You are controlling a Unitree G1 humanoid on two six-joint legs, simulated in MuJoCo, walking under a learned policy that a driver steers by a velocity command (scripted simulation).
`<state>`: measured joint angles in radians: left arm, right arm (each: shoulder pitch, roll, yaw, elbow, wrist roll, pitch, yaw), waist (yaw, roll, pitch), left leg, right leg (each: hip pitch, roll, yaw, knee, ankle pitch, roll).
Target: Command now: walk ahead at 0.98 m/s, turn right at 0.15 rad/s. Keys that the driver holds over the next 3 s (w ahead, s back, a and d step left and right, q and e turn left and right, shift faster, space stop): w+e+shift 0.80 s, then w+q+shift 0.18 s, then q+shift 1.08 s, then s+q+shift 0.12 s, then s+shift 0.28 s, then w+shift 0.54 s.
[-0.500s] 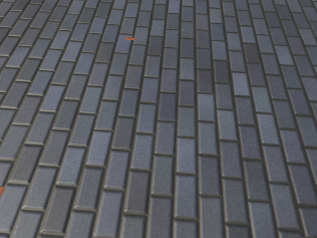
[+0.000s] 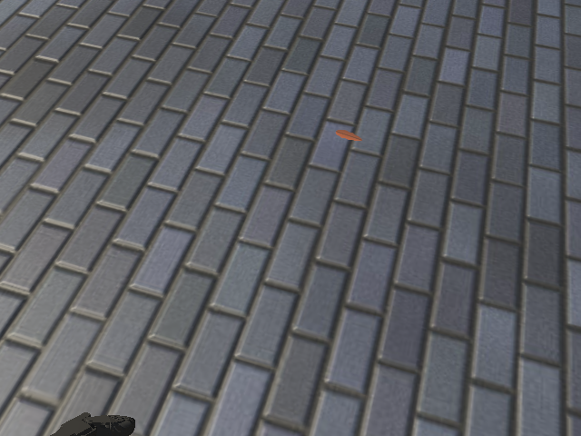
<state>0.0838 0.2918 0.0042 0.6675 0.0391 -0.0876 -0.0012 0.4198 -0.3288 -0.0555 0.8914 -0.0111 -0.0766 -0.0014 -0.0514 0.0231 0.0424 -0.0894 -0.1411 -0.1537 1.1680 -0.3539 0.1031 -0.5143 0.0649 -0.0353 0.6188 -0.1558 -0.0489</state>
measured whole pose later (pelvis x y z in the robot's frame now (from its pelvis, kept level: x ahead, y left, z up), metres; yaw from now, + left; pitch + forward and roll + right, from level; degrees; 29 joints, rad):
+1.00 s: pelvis +0.87 -0.22 +0.02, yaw -41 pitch +0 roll -2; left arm 0.42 0.29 0.04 0.85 0.01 -0.08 -0.02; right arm 0.15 -0.24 0.02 0.67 -0.03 -0.05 0.03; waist 0.03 0.01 0.04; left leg -0.75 0.18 -0.02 0.97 -0.11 0.01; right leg -0.01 0.21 0.00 0.31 -0.25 -0.17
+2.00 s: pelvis +1.20 -0.48 +0.03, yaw +11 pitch +0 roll +1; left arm 0.12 0.30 0.00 0.64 0.02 0.03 0.05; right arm 0.25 -0.40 -0.10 0.71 -0.01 0.08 0.04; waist -0.02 0.07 0.08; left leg -0.51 -0.08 -0.12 1.19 -0.39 -0.06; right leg -0.22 0.02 -0.02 0.41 -0.18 -0.04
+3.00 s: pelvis +1.17 -0.47 +0.03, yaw +32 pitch +2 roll +2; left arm 0.49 0.24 0.04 0.90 0.01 -0.08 0.00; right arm 0.13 -0.28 -0.06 0.78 -0.04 0.03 0.07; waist 0.05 0.02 -0.04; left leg -0.70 0.05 -0.01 0.92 -0.05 -0.03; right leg 0.11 0.00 -0.09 0.17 -0.31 -0.04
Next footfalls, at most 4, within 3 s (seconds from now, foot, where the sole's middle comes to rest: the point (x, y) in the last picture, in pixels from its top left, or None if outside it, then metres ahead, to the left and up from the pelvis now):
0.32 left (230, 408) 0.50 0.13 -0.75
0.74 right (363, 279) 0.82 -0.21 -0.75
1.18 left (403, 158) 1.24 -0.39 -0.75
1.80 right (457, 147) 1.28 -0.56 -0.75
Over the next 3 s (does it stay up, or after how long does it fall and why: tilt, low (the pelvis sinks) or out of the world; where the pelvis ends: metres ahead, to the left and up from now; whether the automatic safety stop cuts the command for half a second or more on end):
stays up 1.17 -0.47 0.03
